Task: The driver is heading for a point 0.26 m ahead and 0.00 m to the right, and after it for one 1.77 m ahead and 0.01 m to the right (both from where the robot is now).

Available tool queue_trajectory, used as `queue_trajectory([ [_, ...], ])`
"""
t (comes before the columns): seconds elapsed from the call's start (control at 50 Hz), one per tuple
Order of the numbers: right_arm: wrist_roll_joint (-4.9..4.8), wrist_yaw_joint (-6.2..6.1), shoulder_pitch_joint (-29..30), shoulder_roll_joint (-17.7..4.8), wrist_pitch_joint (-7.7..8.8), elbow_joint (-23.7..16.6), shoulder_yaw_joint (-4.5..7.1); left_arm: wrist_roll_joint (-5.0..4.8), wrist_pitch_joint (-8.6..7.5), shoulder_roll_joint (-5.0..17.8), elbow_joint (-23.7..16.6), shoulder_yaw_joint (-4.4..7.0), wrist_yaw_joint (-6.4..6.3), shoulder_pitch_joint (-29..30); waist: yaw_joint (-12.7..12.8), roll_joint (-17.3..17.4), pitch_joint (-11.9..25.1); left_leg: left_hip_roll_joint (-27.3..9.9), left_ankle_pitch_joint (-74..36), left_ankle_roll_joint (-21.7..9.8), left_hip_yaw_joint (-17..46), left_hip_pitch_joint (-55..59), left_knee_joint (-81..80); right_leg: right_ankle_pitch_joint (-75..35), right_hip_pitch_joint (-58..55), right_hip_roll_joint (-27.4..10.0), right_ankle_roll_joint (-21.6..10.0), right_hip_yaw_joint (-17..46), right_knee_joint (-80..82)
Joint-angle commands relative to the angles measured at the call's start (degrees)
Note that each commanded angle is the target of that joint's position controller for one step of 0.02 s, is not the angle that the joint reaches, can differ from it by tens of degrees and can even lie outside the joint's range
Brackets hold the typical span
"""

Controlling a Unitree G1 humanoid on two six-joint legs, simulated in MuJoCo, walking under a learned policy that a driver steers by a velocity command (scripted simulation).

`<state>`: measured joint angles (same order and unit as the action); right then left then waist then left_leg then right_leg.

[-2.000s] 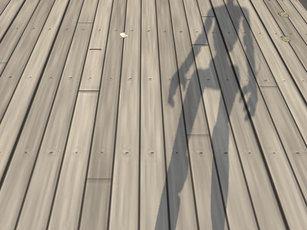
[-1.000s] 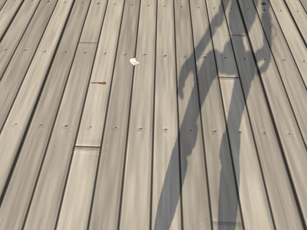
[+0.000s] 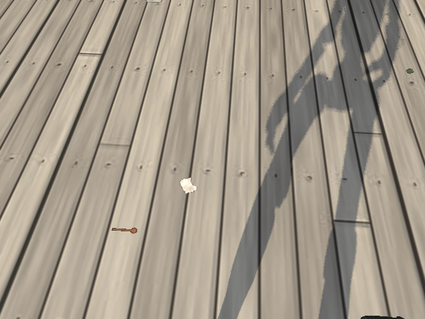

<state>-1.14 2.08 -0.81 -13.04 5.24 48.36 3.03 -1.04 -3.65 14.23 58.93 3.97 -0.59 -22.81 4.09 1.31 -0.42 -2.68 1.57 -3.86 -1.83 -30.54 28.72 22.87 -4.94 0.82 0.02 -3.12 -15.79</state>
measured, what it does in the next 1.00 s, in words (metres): walks ahead: left foot, then right foot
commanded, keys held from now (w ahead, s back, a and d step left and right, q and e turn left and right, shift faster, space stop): w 0.82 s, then no key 0.18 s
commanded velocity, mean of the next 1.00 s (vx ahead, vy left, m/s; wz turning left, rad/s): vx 0.47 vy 0.00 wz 0.00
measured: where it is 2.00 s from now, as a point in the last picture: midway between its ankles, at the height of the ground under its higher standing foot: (245, 253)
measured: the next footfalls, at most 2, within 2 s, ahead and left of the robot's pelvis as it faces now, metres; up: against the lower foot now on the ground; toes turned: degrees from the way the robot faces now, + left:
left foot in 0.02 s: +0.19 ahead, +0.12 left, +0.00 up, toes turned +3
right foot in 0.56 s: +0.49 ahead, -0.13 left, +0.00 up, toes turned -3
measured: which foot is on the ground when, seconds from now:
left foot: up 0.00-0.00, down 0.02-0.58, up 0.60-1.00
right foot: down 0.00-0.04, up 0.06-0.54, down 0.56-1.00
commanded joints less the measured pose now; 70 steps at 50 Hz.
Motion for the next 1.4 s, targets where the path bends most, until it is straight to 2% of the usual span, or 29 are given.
queue_trajectory([
  [0.02,0.64,-0.59,-18.70,-12.60,0.84,2.25,4.47,0.37,0.13,7.64,-3.38,0.96,-0.29,2.49,-12.14,-3.20,11.26,-2.42,0.53,-5.29,3.43,29.57,1.11,-43.39,11.48,-10.21,-5.69,1.62,-26.21],
  [0.04,1.37,-0.82,-25.76,-18.54,0.53,3.85,5.89,0.90,-0.96,0.87,-4.20,-1.08,0.31,-4.18,-10.27,10.71,20.03,-17.45,8.55,-14.59,29.73,52.49,-2.21,-16.74,35.32,-0.36,-1.37,-0.14,-49.90],
  [0.06,0.93,-0.65,-26.03,-14.24,0.40,3.93,4.35,0.23,-2.54,2.49,-3.50,-0.92,0.75,-2.80,-10.76,12.65,23.69,-20.41,13.52,-16.03,44.13,54.69,-10.96,9.56,43.57,1.82,-1.73,8.44,-58.77],
  [0.08,0.52,-0.69,-21.00,-11.18,0.51,3.24,3.31,-1.42,-3.44,7.22,-5.02,0.38,1.03,2.46,-10.17,9.40,15.13,-18.37,15.53,-12.63,36.01,48.07,-11.42,7.20,49.00,-1.93,-2.93,9.46,-62.45],
  [0.12,1.10,-0.58,-12.19,-7.40,0.52,1.40,2.04,-1.00,-3.41,7.08,-6.21,0.68,0.42,8.20,-6.96,2.13,5.11,-13.92,8.81,-9.62,22.16,30.37,-14.63,-2.42,46.46,-7.33,-3.39,6.67,-56.61],
  [0.14,1.66,-0.42,-10.29,-5.96,0.77,1.31,1.56,-0.46,-2.56,6.44,-5.91,1.09,0.07,7.38,-4.82,3.07,3.30,-11.80,6.56,-8.57,18.05,24.56,-16.60,-5.28,42.55,-9.16,-3.40,7.09,-53.13],
  [0.22,1.60,-0.95,-12.53,-7.79,1.30,3.03,1.93,0.18,-0.41,3.73,-6.20,1.04,-0.33,7.42,-2.92,2.94,0.64,-10.28,1.47,-9.83,11.88,18.74,-21.48,-11.56,41.20,-10.24,-1.79,6.29,-45.43],
  [0.36,0.73,-2.55,-18.65,-9.23,0.64,5.30,2.05,0.40,-1.02,2.46,-10.24,0.47,0.71,21.10,-6.54,2.15,-2.56,-8.27,-0.87,-7.47,5.17,22.95,-22.83,-29.28,43.29,-7.66,-0.26,3.78,-22.68],
  [0.46,0.19,-2.82,-22.77,-9.94,-0.49,7.78,2.54,-0.16,-1.57,2.93,-13.00,-0.13,2.24,27.65,-8.25,2.31,-4.90,-11.69,-1.75,-7.03,5.21,31.45,-19.35,-25.46,44.41,-6.27,-1.66,3.58,-15.46],
  [0.54,-0.14,-3.12,-19.76,-11.19,-1.58,7.56,3.10,-0.07,-2.25,6.86,-11.46,1.48,2.78,18.93,-2.01,4.15,0.52,-11.58,-22.68,-4.39,3.65,34.08,-7.52,-18.66,29.50,-2.15,-5.19,0.25,-12.27],
  [0.56,0.06,-3.11,-19.41,-9.66,-1.81,7.18,2.50,0.16,-2.24,9.74,-8.26,3.00,2.43,8.96,2.11,2.83,6.65,-8.22,-25.68,-2.68,1.18,29.67,4.20,-19.71,15.46,-1.61,-6.96,0.16,-12.83],
  [0.58,1.34,-3.13,-20.81,-7.40,-1.79,5.80,1.42,0.82,-2.07,14.55,-6.29,4.19,1.82,-1.39,4.43,-5.81,15.72,-4.09,-7.45,-0.35,-1.75,16.89,23.96,-20.04,-2.36,-13.50,-10.88,14.53,-13.80],
  [0.6,0.92,-2.42,-27.57,0.02,-0.39,5.90,-0.55,0.71,-1.96,16.70,-5.12,4.35,2.39,-3.09,0.11,-20.66,21.82,6.50,30.45,2.46,2.35,-4.44,41.02,-7.67,-18.02,-23.75,-19.57,42.07,-4.78],
  [0.62,-0.41,-2.14,-22.81,-6.59,0.94,6.07,0.84,0.17,-2.12,11.07,-5.80,2.73,2.46,-1.42,2.12,-13.45,18.60,3.36,31.61,1.32,9.00,-10.86,47.32,-1.55,-15.76,-21.88,-17.07,42.59,-1.61],
  [0.64,-1.48,-1.98,-17.34,-8.94,1.74,4.32,1.47,0.15,-2.31,8.78,-6.82,2.02,2.23,3.48,1.51,-10.62,11.20,0.54,26.28,0.26,7.64,-14.16,47.61,-4.26,-8.61,-20.27,-14.51,34.00,-1.03],
  [0.66,-1.27,-2.41,-14.73,-8.68,1.87,3.93,1.48,0.62,-2.36,7.71,-7.91,1.51,2.21,8.07,-0.31,-5.29,7.29,-2.55,20.68,0.21,6.15,-11.84,45.09,-10.42,-0.23,-18.37,-13.34,27.70,0.29],
  [0.72,-0.17,-2.83,-15.80,-6.28,0.05,4.32,2.01,1.73,-2.70,4.60,-7.72,0.58,2.41,11.47,-4.48,-5.99,3.41,-6.09,14.45,0.63,6.11,-4.02,37.84,-18.08,12.62,-14.46,-12.76,18.28,5.09],
  [0.86,1.06,-2.68,-6.29,-4.60,-0.86,1.19,1.86,1.34,-2.22,7.42,-5.57,0.85,0.39,6.96,-3.81,-4.30,-1.49,-5.28,-1.52,3.80,3.55,-8.12,17.04,-35.83,13.88,-11.64,-11.75,7.25,7.58],
  [0.98,0.93,-1.26,0.85,-3.94,-0.53,-0.51,0.80,0.93,-0.59,7.63,-2.93,0.49,-0.19,3.21,-1.34,-5.89,-0.52,-0.37,-8.12,2.64,1.10,0.59,2.64,-43.91,9.47,-11.09,-9.47,3.30,1.39],
  [1.06,2.11,-1.07,-9.33,-9.35,0.41,2.69,2.60,0.53,0.44,8.27,-2.78,0.82,-0.61,5.68,-7.16,-4.52,5.20,1.56,-14.33,-1.05,0.83,14.71,-5.64,-47.19,5.68,-8.97,-5.50,3.93,-13.51],
  [1.08,3.16,-1.41,-13.97,-13.32,0.53,3.60,3.33,1.77,0.19,6.09,-3.29,0.09,-0.52,2.44,-6.55,1.45,12.21,-6.42,-39.80,-4.20,7.64,29.63,-0.15,-32.84,13.59,-5.16,-2.98,2.18,-24.75],
  [1.1,3.30,-1.69,-15.96,-12.56,-0.33,4.15,2.66,2.01,-0.14,0.08,-1.26,-1.86,0.01,-5.89,-4.42,12.28,20.50,-19.28,-51.31,-14.77,21.21,46.13,1.83,2.85,28.06,0.74,0.78,2.00,-42.05],
  [1.12,1.92,-1.40,-16.94,-8.03,-1.02,4.59,1.38,0.64,0.14,2.37,-0.42,-1.43,0.31,-5.14,-5.82,10.76,24.15,-20.49,-40.82,-17.00,26.45,44.62,-1.60,18.74,30.73,0.92,1.86,7.24,-49.03],
  [1.14,1.28,-1.23,-13.35,-7.79,-1.30,4.04,1.09,-0.42,0.76,6.26,-1.78,-0.37,0.15,-0.23,-5.92,7.10,18.35,-17.88,-27.20,-14.59,23.75,37.53,-4.64,17.59,33.38,-1.23,1.90,8.38,-51.51],
  [1.16,1.48,-1.50,-8.71,-7.04,-1.53,3.14,0.70,-0.58,1.72,6.46,-2.66,-0.14,-0.52,4.07,-5.16,3.89,12.55,-15.51,-16.94,-12.08,20.57,30.27,-7.19,14.54,34.76,-2.95,2.13,7.15,-50.42],
  [1.24,3.13,-2.35,-0.61,-6.57,-2.61,2.26,0.45,0.78,4.71,3.50,-2.10,-0.18,-2.39,4.46,-1.37,6.92,5.78,-9.45,4.30,-7.83,12.71,10.31,-14.68,6.14,22.97,-4.63,2.45,4.67,-33.51],
  [1.34,1.21,-3.11,-1.29,-6.25,-3.68,3.71,0.22,2.19,5.23,2.99,-0.07,-0.28,-1.66,3.59,-0.18,5.25,5.76,-6.62,26.08,-3.87,9.17,4.99,-16.03,-11.69,10.76,-2.77,-0.15,1.52,-15.77],
  [1.38,1.61,-3.08,-3.65,-5.32,-3.96,4.96,-0.14,2.94,5.20,5.30,-1.54,-0.31,-1.72,5.99,-1.87,1.43,0.58,-3.68,30.96,0.78,7.42,4.09,-13.54,-7.80,13.92,-7.35,-2.82,6.44,-7.95],
  [1.4,1.48,-3.35,-5.15,-5.06,-4.22,4.77,0.14,1.99,4.86,8.20,-0.97,0.35,-1.75,7.71,-4.72,-5.92,-1.88,0.11,25.51,2.28,3.08,9.74,-11.66,4.14,23.45,-6.96,-3.86,6.70,-6.60],
])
